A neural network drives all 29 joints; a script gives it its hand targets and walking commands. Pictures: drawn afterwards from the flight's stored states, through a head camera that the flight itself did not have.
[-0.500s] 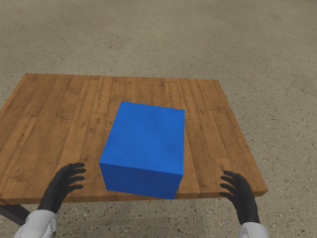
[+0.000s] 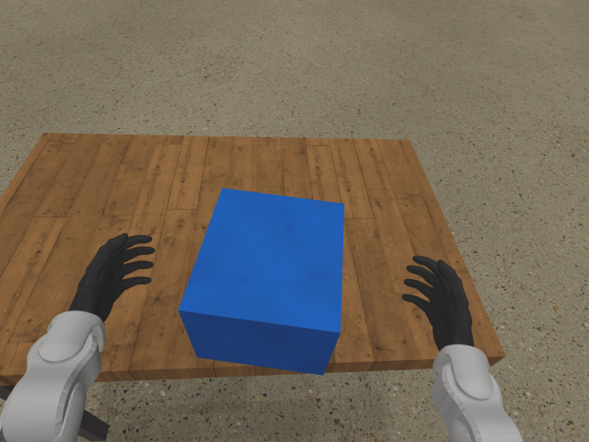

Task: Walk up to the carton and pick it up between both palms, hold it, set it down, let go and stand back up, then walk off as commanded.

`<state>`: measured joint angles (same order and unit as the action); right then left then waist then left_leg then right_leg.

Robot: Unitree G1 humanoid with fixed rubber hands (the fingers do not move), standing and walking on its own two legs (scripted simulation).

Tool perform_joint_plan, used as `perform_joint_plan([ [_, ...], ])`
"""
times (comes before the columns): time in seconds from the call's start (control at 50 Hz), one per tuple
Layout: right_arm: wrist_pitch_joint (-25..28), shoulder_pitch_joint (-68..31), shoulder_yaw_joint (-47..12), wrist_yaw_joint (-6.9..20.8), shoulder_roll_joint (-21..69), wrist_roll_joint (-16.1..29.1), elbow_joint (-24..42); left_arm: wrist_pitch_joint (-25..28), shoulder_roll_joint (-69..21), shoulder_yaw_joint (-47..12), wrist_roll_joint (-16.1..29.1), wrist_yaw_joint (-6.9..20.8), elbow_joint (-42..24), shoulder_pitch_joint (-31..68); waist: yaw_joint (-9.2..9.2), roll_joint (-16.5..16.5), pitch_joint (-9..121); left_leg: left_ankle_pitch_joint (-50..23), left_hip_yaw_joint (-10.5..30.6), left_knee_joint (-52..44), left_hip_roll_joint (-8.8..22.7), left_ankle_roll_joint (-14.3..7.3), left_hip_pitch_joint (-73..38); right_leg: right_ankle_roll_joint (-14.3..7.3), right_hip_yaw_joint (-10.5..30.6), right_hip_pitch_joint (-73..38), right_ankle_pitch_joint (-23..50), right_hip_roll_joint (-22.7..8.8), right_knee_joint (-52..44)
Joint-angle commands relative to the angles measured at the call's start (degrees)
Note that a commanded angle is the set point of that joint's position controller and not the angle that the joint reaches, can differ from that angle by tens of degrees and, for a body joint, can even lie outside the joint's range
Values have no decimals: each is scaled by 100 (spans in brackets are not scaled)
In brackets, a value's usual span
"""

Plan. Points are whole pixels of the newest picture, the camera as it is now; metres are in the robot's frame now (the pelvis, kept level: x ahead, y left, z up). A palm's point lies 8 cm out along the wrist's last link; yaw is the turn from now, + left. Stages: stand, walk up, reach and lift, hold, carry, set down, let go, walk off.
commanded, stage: reach and lift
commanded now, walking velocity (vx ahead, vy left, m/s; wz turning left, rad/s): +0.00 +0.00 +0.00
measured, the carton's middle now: (271, 279) +0.35 +0.05 -0.01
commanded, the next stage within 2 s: none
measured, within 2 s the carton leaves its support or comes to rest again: neither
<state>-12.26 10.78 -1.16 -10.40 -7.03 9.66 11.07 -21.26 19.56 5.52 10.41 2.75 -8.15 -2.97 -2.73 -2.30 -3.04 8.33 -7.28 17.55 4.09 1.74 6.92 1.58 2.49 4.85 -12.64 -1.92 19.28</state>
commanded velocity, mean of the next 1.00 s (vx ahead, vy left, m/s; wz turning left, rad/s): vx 0.00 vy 0.00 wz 0.00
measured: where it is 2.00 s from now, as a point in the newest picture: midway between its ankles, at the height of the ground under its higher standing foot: outside the picture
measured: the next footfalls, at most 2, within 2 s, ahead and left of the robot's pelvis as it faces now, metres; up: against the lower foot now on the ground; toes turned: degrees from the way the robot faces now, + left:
none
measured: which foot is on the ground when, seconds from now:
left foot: down 0.00-1.00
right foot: down 0.00-1.00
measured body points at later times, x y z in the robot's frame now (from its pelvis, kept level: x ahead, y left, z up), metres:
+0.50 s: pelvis -0.01 +0.00 +0.00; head +0.01 +0.02 +0.45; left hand +0.34 +0.25 +0.11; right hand +0.33 -0.17 +0.10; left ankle +0.01 +0.14 -0.75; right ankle -0.02 -0.14 -0.75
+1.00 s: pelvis -0.01 +0.00 +0.00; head -0.01 +0.02 +0.45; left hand +0.40 +0.24 +0.13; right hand +0.39 -0.16 +0.11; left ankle +0.01 +0.14 -0.75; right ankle -0.02 -0.14 -0.75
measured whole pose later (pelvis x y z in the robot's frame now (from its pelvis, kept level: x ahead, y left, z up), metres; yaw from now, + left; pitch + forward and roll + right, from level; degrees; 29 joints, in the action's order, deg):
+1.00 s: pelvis -0.01 +0.00 +0.00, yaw +2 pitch -2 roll +0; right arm -13.2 -32.8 2.9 -11.4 -8.5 11.3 -32.9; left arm -19.0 19.5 4.8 10.4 1.5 40.8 41.7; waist 0.7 -1.8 -1.6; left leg 9.0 -5.0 21.3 4.1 1.7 10.2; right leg 1.7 0.5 5.4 -12.1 -1.9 19.3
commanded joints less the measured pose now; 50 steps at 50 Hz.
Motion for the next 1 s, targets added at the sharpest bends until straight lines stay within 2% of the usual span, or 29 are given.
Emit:
perform_joint_plan([
  [0.0, 53, -1503, 293, -112, -821, 586, 666, 24, 542, 627, 325, 69, -627, 1296, 108, 584, 1234, -1846, 225, 225, -347, 6, -1573, -49, -131, 458, 1627, 370, -454],
  [0.14, -114, -2336, 461, -118, -916, 589, 184, -141, 611, 613, 267, 74, -355, 2195, 201, 662, 1505, -1709, 242, 277, -313, -1, -1546, -68, -166, 411, 1497, 372, -402],
  [0.16, -124, -2455, 437, -122, -932, 584, 152, -166, 592, 586, 309, 90, -226, 2328, 213, 542, 1495, -1748, 255, 284, -312, -22, -1538, -62, -175, 400, 1527, 382, -412],
  [0.24, -205, -3095, 628, -119, -1012, 578, -277, -298, 772, 624, 274, 10, -59, 3067, 295, 702, 1655, -1598, 282, 307, -312, -21, -1444, -71, -205, 492, 1389, 379, -379],
  [0.26, -199, -3083, 544, -112, -1017, 623, -243, -321, 703, 556, 233, -1, -38, 2934, 274, 639, 1653, -1715, 287, 331, -313, -24, -1459, -60, -214, 431, 1495, 403, -355],
  [0.28, -220, -3281, 565, -130, -1068, 646, -281, -365, 745, 595, 257, 20, 99, 3107, 261, 575, 1660, -1749, 262, 330, -332, -48, -1411, -29, -219, 405, 1630, 392, -321],
  [0.3, -234, -3249, 571, -146, -1030, 653, -442, -389, 742, 576, 224, 19, 180, 3119, 332, 601, 1664, -1815, 277, 348, -335, -40, -1446, -12, -235, 364, 1767, 391, -335],
  [0.36, -270, -3839, 519, -157, -1014, 638, -730, -453, 840, 634, 177, 28, 640, 3672, 290, 508, 1660, -1612, 274, 344, -359, -100, -1261, 21, -215, 303, 1785, 368, -292],
  [0.38, -304, -3963, 549, -155, -1054, 629, -826, -438, 853, 586, 176, 15, 699, 3869, 363, 513, 1762, -1472, 294, 329, -349, -108, -1246, 20, -233, 300, 1668, 359, -289],
  [0.4, -307, -4028, 542, -143, -1068, 667, -990, -440, 887, 573, 135, -4, 764, 3998, 331, 595, 1771, -1461, 293, 340, -358, -105, -1207, -2, -213, 294, 1665, 364, -277],
  [0.46, -268, -4530, 671, -129, -1219, 630, -1026, -447, 987, 561, 155, -79, 803, 4482, 357, 569, 2159, -1535, 325, 400, -335, -80, -1291, 3, -287, 286, 1695, 407, -228],
  [0.48, -284, -4717, 691, -123, -1180, 628, -1375, -471, 932, 527, 114, -98, 1098, 4651, 385, 667, 2017, -1492, 323, 390, -337, -75, -1218, -16, -319, 408, 1627, 414, -231],
  [0.56, -258, -5060, 673, -114, -1259, 635, -1711, -438, 978, 472, 48, -107, 1464, 4998, 452, 647, 2233, -1667, 348, 444, -359, -78, -1241, 16, -372, 285, 1961, 418, -169],
  [0.58, -251, -5247, 649, -121, -1257, 651, -1796, -435, 1016, 474, 69, -110, 1538, 5201, 484, 543, 2342, -1632, 346, 471, -377, -109, -1212, 36, -363, 273, 1984, 414, -166],
  [0.6, -253, -5479, 670, -119, -1294, 661, -1893, -422, 1037, 441, 88, -117, 1688, 5421, 471, 640, 2309, -1675, 340, 459, -372, -114, -1198, 37, -379, 334, 2063, 411, -131],
  [0.66, -270, -5814, 627, -112, -1329, 689, -2245, -417, 1040, 387, 33, -128, 2021, 5678, 528, 582, 2426, -1612, 343, 471, -392, -100, -1140, 40, -419, 294, 2087, 427, -132],
  [0.68, -246, -5842, 632, -133, -1308, 689, -2229, -397, 1041, 379, 15, -128, 2048, 5659, 529, 539, 2535, -1696, 327, 496, -403, -97, -1163, 55, -411, 212, 2300, 428, -108],
  [0.7, -253, -6066, 658, -139, -1299, 709, -2494, -359, 1090, 409, -37, -132, 2281, 5984, 520, 689, 2407, -1642, 364, 496, -399, -99, -1146, 44, -414, 336, 2150, 412, -104],
  [0.72, -250, -6174, 632, -134, -1296, 691, -2665, -334, 1098, 410, -37, -124, 2589, 6033, 497, 574, 2356, -1522, 346, 487, -409, -124, -1064, 69, -424, 322, 2129, 410, -117],
  [0.74, -234, -6259, 631, -134, -1336, 721, -2628, -299, 1112, 421, -60, -158, 2488, 6104, 510, 577, 2589, -1569, 353, 509, -392, -112, -1163, 38, -440, 300, 2171, 442, -101],
  [0.78, -195, -6554, 734, -137, -1346, 650, -3029, -207, 1074, 313, -53, -173, 2978, 6411, 571, 643, 2520, -1370, 364, 487, -395, -103, -1063, 26, -454, 411, 1952, 444, -136],
  [0.82, -125, -6608, 646, -134, -1302, 678, -3258, -66, 979, 246, -90, -183, 3110, 6424, 562, 684, 2614, -1553, 367, 531, -402, -91, -1154, 31, -467, 444, 2144, 461, -115],
  [0.84, -80, -6677, 655, -120, -1276, 620, -3490, 32, 935, 214, -73, -172, 3448, 6511, 602, 660, 2502, -1470, 404, 554, -409, -88, -1107, 20, -466, 515, 1963, 452, -126],
  [0.86, -50, -6638, 608, -138, -1241, 584, -3612, 96, 904, 204, -98, -154, 3592, 6447, 593, 585, 2460, -1553, 403, 571, -414, -83, -1087, 32, -473, 459, 2106, 463, -121],
  [0.88, 4, -6741, 553, -155, -1204, 609, -3817, 197, 928, 203, -136, -137, 3907, 6518, 548, 583, 2376, -1423, 402, 574, -438, -98, -982, 45, -457, 505, 2032, 441, -136],
  [0.9, 81, -6854, 487, -142, -1139, 648, -3775, 335, 844, 140, -83, -132, 3884, 6619, 571, 547, 2487, -1471, 411, 569, -430, -117, -986, 35, -468, 520, 2117, 450, -130],
  [0.92, 159, -6788, 543, -140, -1127, 570, -3996, 452, 755, 120, -169, -138, 3989, 6612, 631, 635, 2465, -1537, 447, 597, -431, -73, -1026, 19, -496, 607, 2056, 467, -125],
  [0.96, 357, -6741, 518, -133, -1043, 458, -4452, 734, 610, 40, -165, -105, 4615, 6574, 658, 507, 2346, -1437, 502, 632, -428, -83, -992, 21, -521, 788, 1870, 458, -158],
  [0.98, 488, -6814, 476, -142, -1006, 481, -4338, 888, 574, -44, -155, -93, 4518, 6636, 673, 579, 2603, -1547, 495, 678, -433, -72, -1005, 21, -551, 767, 2012, 459, -125],
])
